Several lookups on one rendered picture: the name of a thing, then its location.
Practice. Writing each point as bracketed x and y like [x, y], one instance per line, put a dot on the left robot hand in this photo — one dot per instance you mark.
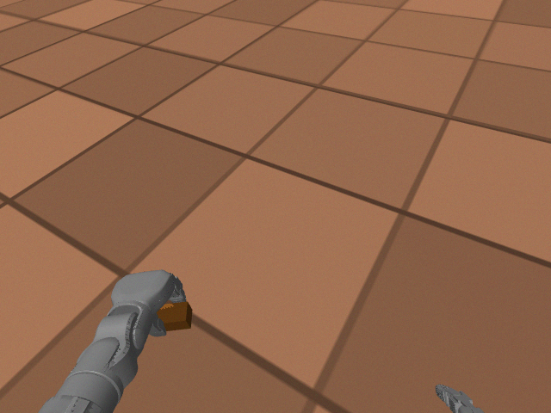
[153, 289]

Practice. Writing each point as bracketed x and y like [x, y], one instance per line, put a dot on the small box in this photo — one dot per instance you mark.
[176, 316]

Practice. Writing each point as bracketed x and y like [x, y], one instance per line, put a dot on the left robot arm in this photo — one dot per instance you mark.
[107, 365]

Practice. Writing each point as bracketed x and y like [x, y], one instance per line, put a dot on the right robot hand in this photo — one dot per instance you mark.
[457, 401]

